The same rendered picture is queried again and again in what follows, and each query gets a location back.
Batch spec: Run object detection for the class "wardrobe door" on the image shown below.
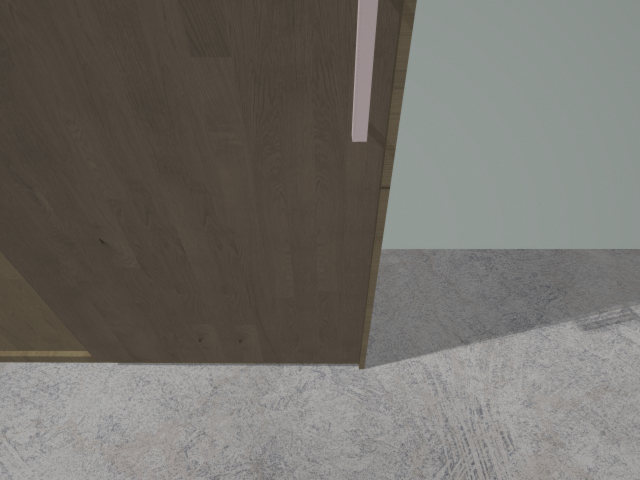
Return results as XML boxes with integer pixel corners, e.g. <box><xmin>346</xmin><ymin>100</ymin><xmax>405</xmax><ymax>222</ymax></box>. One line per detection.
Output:
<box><xmin>0</xmin><ymin>251</ymin><xmax>86</xmax><ymax>350</ymax></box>
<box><xmin>0</xmin><ymin>0</ymin><xmax>401</xmax><ymax>362</ymax></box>

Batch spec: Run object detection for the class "handle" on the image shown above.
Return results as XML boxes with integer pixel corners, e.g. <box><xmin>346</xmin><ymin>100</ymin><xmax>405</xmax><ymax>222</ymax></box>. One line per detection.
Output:
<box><xmin>352</xmin><ymin>0</ymin><xmax>378</xmax><ymax>142</ymax></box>

